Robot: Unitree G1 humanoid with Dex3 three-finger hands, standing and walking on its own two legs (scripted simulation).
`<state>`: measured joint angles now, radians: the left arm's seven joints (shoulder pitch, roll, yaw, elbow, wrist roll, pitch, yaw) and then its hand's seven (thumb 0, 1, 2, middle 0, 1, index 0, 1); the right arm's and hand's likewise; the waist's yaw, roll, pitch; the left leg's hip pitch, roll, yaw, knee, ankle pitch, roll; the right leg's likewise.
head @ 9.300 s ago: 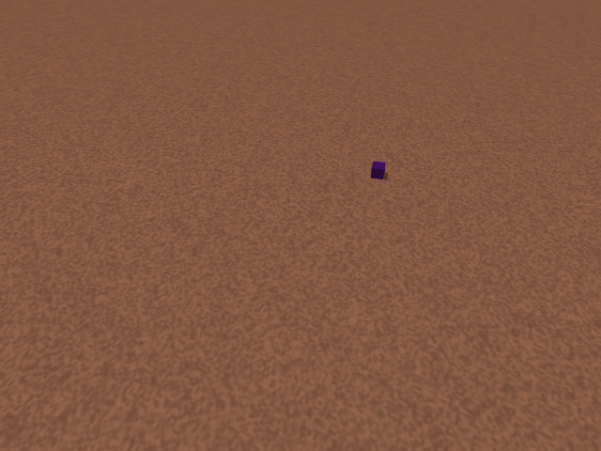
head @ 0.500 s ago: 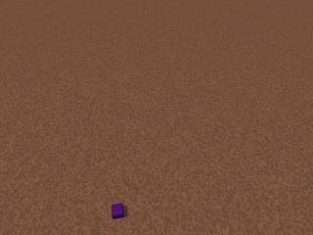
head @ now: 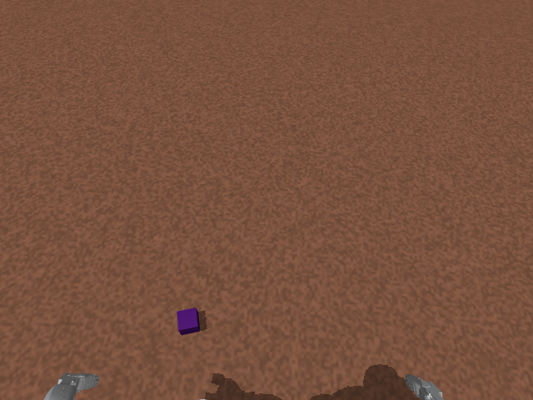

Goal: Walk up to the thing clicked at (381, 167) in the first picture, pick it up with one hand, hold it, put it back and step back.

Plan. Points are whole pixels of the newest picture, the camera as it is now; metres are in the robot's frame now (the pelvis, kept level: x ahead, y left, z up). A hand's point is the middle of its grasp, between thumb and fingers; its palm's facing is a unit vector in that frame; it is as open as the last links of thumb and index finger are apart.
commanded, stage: rise first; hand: left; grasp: from above
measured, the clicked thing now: (188, 321) +0.44 +0.23 -0.70
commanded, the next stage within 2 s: none
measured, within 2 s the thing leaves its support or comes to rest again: neither
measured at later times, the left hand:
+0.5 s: hand out of the picture +0.13 +0.27 -0.22, palm faces -0.21 -0.82 -0.52, open 13.9 cm
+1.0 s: hand (134, 366) +0.26 +0.30 -0.42, palm faces -0.43 -0.34 -0.84, open 14.0 cm
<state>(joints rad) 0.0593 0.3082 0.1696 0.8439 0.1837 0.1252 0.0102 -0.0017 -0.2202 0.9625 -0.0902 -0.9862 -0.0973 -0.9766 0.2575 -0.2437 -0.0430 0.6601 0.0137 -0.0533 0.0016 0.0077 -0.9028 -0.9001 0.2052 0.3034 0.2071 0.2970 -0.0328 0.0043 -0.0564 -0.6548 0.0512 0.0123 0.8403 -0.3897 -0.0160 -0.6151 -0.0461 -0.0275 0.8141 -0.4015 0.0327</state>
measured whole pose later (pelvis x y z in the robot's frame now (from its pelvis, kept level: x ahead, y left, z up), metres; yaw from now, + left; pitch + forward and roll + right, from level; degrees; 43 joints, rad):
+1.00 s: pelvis -0.08 -0.01 -0.28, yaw -2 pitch +34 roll -3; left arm -0.43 0.52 0.14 0.89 0.84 -0.10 0.18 -0.01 -0.49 1.00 -0.05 -1.07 -0.05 -1.07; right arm 0.07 -0.28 -0.08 0.71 -0.04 -0.15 0.05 0.01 -0.83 -0.88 0.20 0.30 0.21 0.30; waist -0.02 0.02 -0.14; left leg -1.94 0.05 -0.08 2.00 -0.66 -0.03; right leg -1.88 -0.04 -0.02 1.98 -0.69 0.02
